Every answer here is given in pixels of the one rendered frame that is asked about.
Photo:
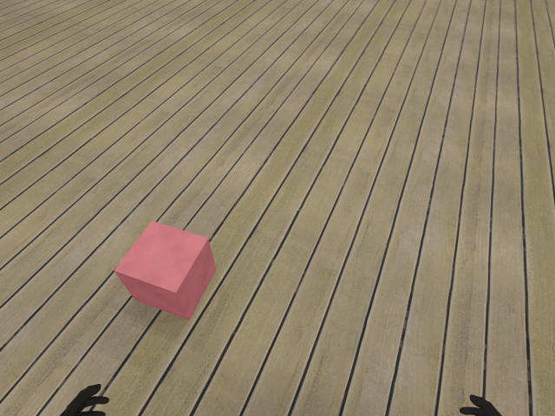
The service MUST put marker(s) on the carton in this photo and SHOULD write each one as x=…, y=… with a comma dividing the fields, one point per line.
x=168, y=268

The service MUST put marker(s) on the right robot hand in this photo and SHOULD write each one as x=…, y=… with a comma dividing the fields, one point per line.
x=485, y=407

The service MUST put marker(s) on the left robot hand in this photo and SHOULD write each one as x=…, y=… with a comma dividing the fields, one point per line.
x=84, y=399

